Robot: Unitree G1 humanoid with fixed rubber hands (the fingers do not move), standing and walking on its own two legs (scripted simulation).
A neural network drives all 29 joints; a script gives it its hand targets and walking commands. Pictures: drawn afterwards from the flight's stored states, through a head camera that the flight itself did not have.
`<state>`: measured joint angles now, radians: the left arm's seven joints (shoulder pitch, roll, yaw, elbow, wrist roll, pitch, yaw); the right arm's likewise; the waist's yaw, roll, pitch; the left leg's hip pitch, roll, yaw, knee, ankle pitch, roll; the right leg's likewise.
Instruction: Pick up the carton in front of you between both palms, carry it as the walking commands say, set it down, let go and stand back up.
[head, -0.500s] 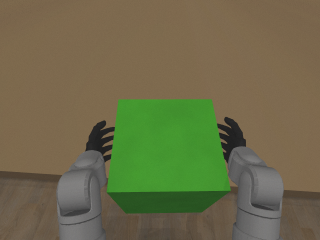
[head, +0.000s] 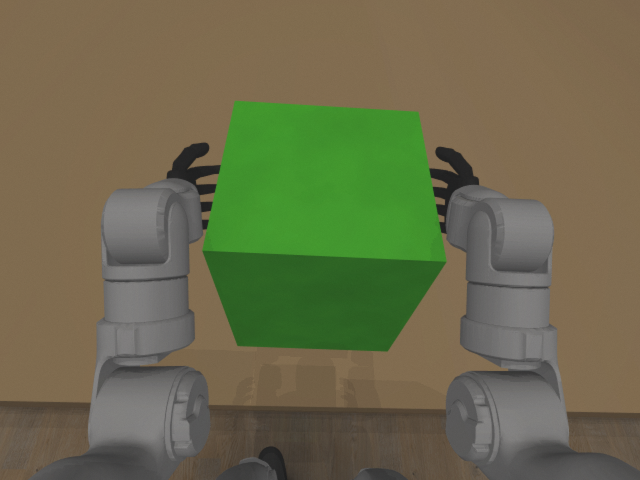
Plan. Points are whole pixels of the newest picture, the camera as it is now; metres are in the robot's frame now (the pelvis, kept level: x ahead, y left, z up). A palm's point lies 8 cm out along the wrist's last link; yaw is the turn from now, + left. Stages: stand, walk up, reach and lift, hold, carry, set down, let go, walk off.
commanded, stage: carry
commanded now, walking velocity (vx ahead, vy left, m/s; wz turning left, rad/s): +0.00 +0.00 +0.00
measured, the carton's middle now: (319, 239) +0.40 -0.01 +0.04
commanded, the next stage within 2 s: none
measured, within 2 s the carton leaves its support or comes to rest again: neither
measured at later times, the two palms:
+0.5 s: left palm (194, 116) +0.49 +0.13 +0.15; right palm (447, 110) +0.51 -0.17 +0.15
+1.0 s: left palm (238, 114) +0.57 +0.09 +0.09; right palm (447, 98) +0.59 -0.20 +0.10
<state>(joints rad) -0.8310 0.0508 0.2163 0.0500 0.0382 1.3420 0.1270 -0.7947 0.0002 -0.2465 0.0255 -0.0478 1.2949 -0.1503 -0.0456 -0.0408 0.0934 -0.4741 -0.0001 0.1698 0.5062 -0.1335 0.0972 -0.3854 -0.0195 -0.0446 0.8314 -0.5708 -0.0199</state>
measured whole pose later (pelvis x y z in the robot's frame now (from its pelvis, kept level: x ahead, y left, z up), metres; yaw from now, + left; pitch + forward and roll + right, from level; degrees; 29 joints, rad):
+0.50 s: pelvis +0.14 -0.03 +0.02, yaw +1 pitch +7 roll +1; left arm -0.67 -0.03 0.24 0.01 0.08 1.27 0.10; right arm -0.67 0.07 -0.25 -0.01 -0.13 1.25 -0.11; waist 0.02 -0.02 -0.05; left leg -0.34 0.03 0.16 0.59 -0.14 0.07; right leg -0.19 -0.01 -0.11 0.49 -0.24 -0.01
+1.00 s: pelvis +0.23 -0.08 +0.02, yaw -1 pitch +7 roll +4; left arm -0.52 -0.04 0.22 0.00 0.07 1.18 0.10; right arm -0.58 0.08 -0.21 0.05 -0.08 1.16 -0.13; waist 0.06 -0.07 -0.02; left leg -0.58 -0.02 0.10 1.12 -0.44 0.05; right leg -0.13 0.05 -0.06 0.37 -0.30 -0.11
